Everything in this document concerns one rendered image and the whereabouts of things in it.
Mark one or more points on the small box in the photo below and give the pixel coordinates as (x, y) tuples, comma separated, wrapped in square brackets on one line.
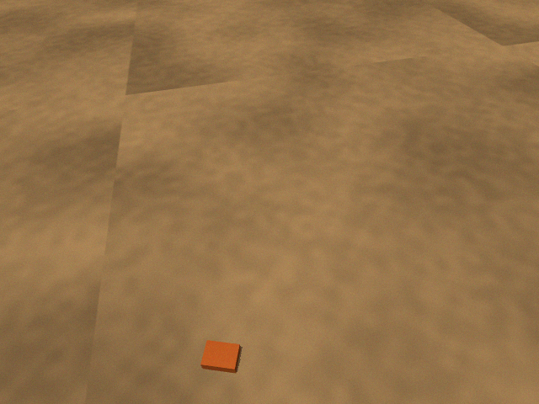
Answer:
[(221, 356)]

